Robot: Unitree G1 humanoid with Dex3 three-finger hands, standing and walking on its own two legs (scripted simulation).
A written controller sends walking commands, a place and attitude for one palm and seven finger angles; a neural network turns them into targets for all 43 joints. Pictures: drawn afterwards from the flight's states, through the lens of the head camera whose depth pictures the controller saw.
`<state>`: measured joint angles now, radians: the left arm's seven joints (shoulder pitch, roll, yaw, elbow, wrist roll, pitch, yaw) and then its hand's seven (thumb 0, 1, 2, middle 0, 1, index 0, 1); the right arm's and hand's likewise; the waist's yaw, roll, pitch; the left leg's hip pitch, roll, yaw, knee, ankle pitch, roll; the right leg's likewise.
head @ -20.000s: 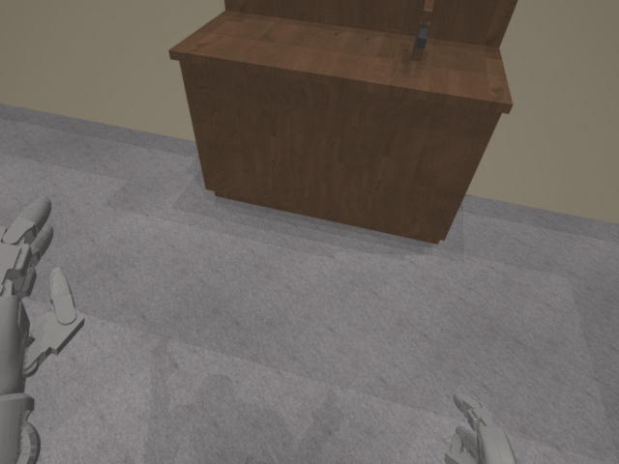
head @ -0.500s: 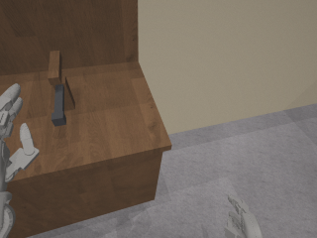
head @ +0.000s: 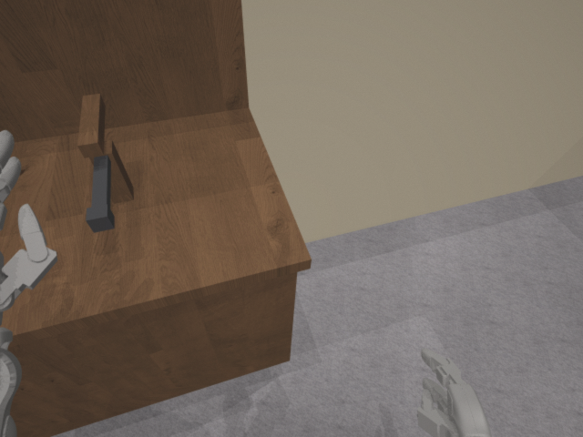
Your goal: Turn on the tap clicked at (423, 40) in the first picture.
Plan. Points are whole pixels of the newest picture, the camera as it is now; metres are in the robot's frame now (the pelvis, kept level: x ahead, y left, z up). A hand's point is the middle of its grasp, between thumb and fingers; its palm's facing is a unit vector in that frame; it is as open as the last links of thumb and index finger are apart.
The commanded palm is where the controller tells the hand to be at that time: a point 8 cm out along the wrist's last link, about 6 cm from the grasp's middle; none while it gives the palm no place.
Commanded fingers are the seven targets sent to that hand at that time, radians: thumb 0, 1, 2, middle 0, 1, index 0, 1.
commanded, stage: come to a stop and stand still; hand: left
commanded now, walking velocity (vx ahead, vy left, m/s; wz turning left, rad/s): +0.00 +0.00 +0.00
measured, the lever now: (100, 218) +0.37 +0.32 +0.07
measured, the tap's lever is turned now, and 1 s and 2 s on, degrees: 0 0 0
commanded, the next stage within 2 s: look again from close up in 0.70 s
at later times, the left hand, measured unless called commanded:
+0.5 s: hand (80, 272) +0.24 +0.25 +0.16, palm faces +0.37 -0.87 -0.32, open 7.4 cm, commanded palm +0.17 +0.28 +0.17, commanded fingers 0.00 0.90 0.90 -0.20 -0.30 -0.20 -0.30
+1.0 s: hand (55, 276) +0.23 +0.26 +0.16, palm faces +0.41 -0.85 -0.34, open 7.4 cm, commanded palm +0.17 +0.29 +0.17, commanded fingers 0.00 0.90 0.90 -0.20 -0.30 -0.20 -0.30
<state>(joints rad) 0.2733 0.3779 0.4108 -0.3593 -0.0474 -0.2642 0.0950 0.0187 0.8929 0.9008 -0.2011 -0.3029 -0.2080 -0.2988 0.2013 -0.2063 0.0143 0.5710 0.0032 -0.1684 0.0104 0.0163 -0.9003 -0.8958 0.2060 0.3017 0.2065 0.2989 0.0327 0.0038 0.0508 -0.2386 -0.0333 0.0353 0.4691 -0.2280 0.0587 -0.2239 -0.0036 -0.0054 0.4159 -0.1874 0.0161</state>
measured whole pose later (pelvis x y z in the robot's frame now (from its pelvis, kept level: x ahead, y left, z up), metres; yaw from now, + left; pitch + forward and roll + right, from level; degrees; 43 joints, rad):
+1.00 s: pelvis +0.01 +0.01 +0.00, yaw +1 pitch -1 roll -2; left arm 0.40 0.35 0.35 -0.46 -0.03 -0.21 0.11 0.02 0.89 0.90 -0.21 -0.30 -0.21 -0.30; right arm 0.21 -0.18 0.03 0.57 0.00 -0.11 -0.03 0.02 -0.90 -0.90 0.21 0.30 0.21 0.30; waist 0.03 -0.03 0.05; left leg -0.19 -0.05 0.02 0.45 -0.24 0.07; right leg -0.16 -0.02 -0.02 0.38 -0.19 0.03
